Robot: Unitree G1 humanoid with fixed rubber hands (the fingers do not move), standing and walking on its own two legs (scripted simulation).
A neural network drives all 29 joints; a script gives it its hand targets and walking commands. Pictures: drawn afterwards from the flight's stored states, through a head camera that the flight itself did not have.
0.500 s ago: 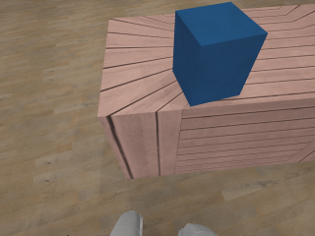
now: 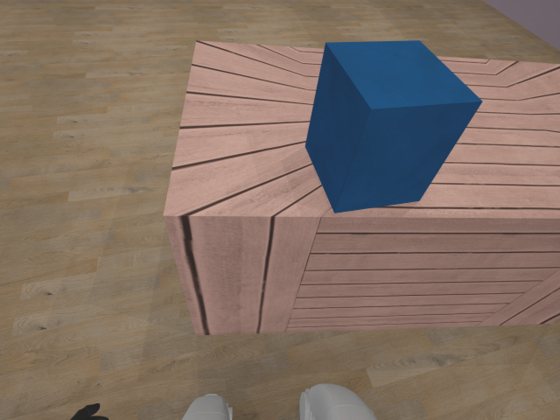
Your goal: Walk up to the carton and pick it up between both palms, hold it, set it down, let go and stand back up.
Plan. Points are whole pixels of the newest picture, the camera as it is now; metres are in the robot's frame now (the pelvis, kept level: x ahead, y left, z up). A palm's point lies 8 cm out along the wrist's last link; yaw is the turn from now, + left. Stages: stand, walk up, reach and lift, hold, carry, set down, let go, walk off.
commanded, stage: walk up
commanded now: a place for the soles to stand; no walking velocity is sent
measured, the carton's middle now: (376, 128) +0.62 -0.18 +0.06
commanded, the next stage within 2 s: none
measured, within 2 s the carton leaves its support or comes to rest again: neither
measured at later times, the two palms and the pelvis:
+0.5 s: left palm out of the picture +0.09 +0.19 -0.10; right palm out of the picture +0.08 -0.44 -0.09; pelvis +0.04 -0.10 +0.01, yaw +2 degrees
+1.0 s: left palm out of the picture +0.14 +0.18 -0.14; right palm out of the picture +0.11 -0.48 -0.07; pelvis +0.07 -0.14 -0.01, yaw +2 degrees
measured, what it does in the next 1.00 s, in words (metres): steps to the right: right foot, then left foot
